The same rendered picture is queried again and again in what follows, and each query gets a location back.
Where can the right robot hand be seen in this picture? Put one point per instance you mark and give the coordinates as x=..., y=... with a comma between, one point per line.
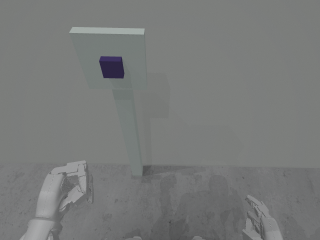
x=266, y=226

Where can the left robot forearm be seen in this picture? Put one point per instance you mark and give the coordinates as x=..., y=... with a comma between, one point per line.
x=42, y=229

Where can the button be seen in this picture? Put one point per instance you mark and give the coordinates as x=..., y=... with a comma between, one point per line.
x=112, y=67

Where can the left robot hand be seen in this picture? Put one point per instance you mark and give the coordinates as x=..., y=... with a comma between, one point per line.
x=51, y=202

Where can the panel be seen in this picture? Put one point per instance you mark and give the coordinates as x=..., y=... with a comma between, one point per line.
x=92, y=43

